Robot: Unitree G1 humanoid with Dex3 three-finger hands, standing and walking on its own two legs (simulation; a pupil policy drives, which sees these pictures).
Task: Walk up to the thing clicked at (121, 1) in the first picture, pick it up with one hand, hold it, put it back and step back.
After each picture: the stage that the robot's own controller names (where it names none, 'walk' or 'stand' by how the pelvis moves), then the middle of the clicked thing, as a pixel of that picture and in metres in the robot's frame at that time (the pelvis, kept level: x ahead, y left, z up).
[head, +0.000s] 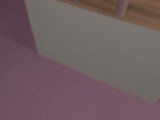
stand; out of the picture +0.96 -0.23 +0.06
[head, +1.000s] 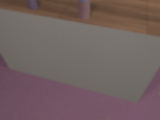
walk; out of the picture +0.86 +0.05 +0.09
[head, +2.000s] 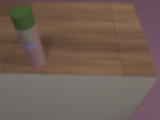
stand; (30, 40) +0.48 +0.23 +0.08
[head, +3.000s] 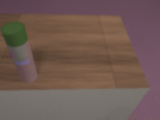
stand; (22, 56) +0.44 +0.23 +0.06
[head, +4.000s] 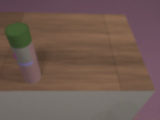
stand; (26, 57) +0.43 +0.22 +0.06
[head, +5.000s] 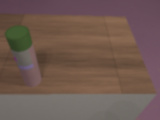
stand; (26, 60) +0.41 +0.22 +0.06
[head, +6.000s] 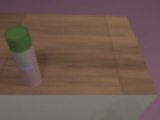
stand; (26, 60) +0.41 +0.22 +0.06
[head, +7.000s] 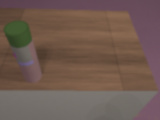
rise first; (26, 56) +0.42 +0.21 +0.06
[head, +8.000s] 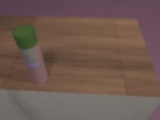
rise first; (32, 58) +0.43 +0.23 +0.06
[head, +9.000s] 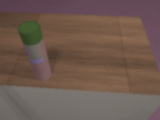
go down; (37, 54) +0.44 +0.22 +0.07
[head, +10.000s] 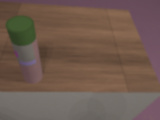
go down; (28, 54) +0.41 +0.19 +0.08
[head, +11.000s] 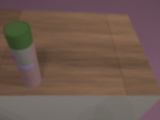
approach; (26, 59) +0.40 +0.19 +0.08
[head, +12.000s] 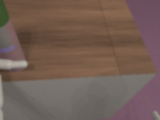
close; (4, 40) +0.42 +0.22 +0.12
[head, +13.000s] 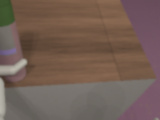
lift; (7, 45) +0.42 +0.22 +0.12
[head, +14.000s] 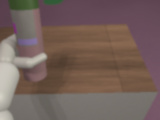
lift; (29, 37) +0.36 +0.16 +0.25
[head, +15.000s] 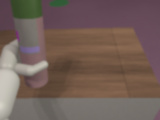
hold; (31, 44) +0.34 +0.16 +0.24
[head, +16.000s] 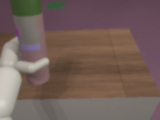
hold; (32, 41) +0.34 +0.15 +0.25
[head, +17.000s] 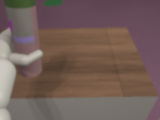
crouch; (25, 33) +0.36 +0.17 +0.26
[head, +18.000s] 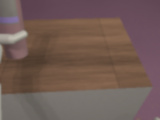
crouch; (9, 16) +0.44 +0.21 +0.25
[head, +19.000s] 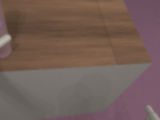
lower; out of the picture +0.49 +0.24 +0.14
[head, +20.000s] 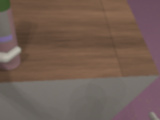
lower; (2, 31) +0.45 +0.23 +0.13
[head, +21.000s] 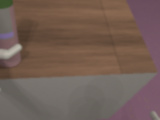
lower; (3, 28) +0.46 +0.23 +0.13
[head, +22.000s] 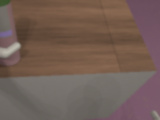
lower; (2, 27) +0.46 +0.23 +0.13
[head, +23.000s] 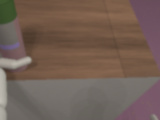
open; (9, 38) +0.43 +0.22 +0.12
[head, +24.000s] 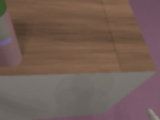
sink last; out of the picture +0.42 +0.21 +0.13
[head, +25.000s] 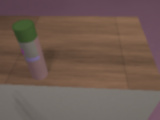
sink last; (32, 53) +0.44 +0.23 +0.09
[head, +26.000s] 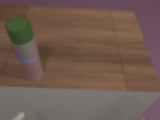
stand; (27, 53) +0.42 +0.22 +0.07
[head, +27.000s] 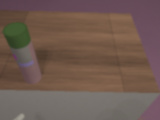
stand; (25, 57) +0.42 +0.23 +0.07
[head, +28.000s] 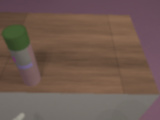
stand; (24, 59) +0.41 +0.23 +0.07
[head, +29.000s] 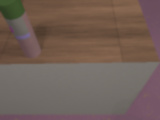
walk; (22, 30) +0.50 +0.25 +0.09
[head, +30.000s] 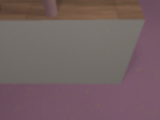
walk; out of the picture +0.82 +0.21 +0.08
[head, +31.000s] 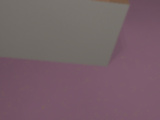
stand; out of the picture +1.17 +0.17 +0.08
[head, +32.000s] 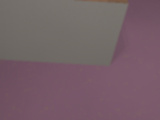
stand; out of the picture +1.16 +0.21 +0.06
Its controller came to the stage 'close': yes
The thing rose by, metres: 0.21
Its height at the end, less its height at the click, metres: +0.00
